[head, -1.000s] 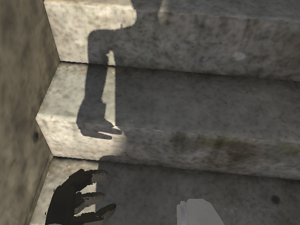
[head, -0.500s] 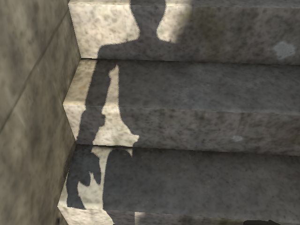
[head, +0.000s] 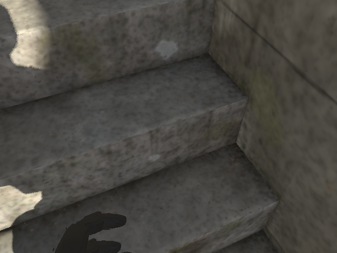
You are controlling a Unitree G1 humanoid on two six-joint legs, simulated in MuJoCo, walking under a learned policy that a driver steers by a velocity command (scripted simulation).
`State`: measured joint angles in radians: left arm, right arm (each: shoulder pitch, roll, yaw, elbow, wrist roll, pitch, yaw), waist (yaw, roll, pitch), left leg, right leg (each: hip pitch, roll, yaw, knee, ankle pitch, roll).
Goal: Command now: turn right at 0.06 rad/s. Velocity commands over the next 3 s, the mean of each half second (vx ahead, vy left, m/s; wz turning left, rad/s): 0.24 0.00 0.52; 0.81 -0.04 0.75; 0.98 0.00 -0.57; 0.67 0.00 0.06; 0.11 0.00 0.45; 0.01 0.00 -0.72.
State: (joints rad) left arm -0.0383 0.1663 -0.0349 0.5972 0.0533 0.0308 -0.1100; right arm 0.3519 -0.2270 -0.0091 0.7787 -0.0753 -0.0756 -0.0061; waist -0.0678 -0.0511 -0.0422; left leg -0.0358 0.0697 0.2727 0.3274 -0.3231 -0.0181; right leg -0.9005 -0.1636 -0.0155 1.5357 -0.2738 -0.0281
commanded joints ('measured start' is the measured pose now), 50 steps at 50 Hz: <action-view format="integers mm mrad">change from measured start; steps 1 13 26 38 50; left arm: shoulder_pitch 24 200 366 -48 15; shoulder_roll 66 58 275 -73 -51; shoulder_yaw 27 65 85 4 -11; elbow -46 315 312 -207 -153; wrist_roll -7 43 -83 58 -23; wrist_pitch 17 -40 -123 -165 -75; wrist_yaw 13 36 251 111 163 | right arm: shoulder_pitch -232 -165 -350 -58 -127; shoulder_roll -176 65 143 -169 -236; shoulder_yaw -39 -10 59 -120 -131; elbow -107 -217 -215 -2 26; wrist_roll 61 111 91 11 62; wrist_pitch -14 87 148 19 6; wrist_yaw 50 108 -4 -45 -12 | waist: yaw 186 -31 9 28 147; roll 149 -41 84 -61 196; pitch -11 47 -14 42 -233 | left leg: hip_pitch -205 -1298 -915 -402 -476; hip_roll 163 -62 -86 -93 75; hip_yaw -130 -405 -36 -1036 -385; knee -25 2105 1378 87 -331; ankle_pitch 913 -222 -256 -332 974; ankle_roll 216 222 224 376 262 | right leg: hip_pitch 461 608 721 -270 449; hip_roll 49 -266 -156 199 166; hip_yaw -60 69 -412 150 -204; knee -567 -1387 -1496 770 120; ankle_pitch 160 -3 596 23 -120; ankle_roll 21 -215 -75 -43 -83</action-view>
